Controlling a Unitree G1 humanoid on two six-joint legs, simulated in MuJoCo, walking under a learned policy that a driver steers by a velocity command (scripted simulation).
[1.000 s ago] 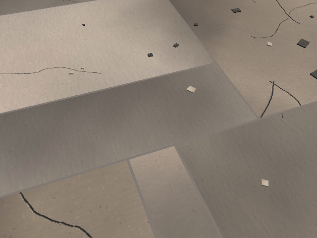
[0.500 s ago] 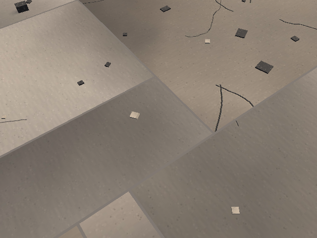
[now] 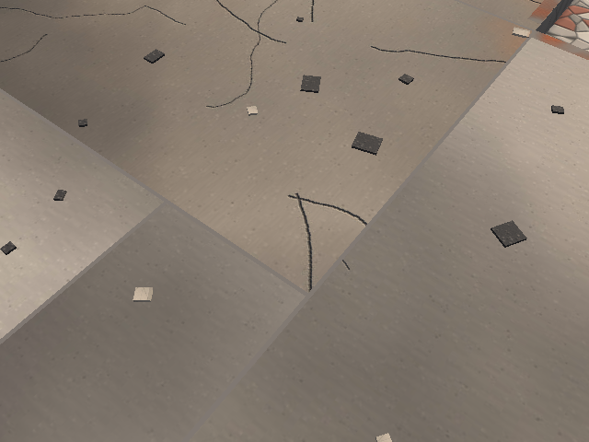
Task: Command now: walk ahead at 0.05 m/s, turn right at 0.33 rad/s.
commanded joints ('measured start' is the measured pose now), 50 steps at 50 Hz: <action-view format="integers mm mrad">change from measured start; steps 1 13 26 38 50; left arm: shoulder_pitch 89 -53 48 70 100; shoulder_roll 36 50 17 7 3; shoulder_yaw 10 -16 -27 -24 -34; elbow -45 -54 47 142 238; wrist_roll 2 55 28 22 21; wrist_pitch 0 -35 -67 -66 -69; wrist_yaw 3 -30 -21 -18 -9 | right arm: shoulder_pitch -23 12 70 63 57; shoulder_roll -141 -109 -114 -116 -99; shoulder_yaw -33 -15 -18 -19 -18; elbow -50 2 141 235 302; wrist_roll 0 3 14 22 23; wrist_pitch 8 6 1 21 34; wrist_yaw -4 9 1 -20 -27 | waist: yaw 25 -28 -10 -14 -13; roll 177 -154 34 20 23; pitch -141 -59 -56 -61 -32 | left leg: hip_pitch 153 94 205 240 243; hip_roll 203 37 64 61 50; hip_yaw -184 -13 -41 -36 -29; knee -170 81 -32 -12 -26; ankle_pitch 188 -225 61 110 79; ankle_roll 196 -53 -48 -33 -31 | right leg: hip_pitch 16 156 231 252 239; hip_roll -42 -290 -128 -105 -97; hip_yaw -38 187 16 -22 -38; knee -113 -883 -768 -758 -780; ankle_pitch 42 212 366 471 413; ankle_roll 17 -240 -114 -100 -91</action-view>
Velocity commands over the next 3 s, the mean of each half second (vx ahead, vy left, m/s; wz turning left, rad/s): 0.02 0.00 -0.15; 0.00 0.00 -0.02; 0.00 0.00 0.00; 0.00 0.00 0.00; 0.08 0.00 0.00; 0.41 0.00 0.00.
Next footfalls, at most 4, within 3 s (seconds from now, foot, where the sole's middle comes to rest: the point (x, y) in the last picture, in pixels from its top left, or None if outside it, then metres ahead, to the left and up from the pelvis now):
0.20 right None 0.05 -0.14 -0.77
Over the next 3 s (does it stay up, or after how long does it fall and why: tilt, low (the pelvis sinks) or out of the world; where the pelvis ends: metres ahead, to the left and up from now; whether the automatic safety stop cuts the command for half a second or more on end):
stays up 0.32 -0.02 -0.02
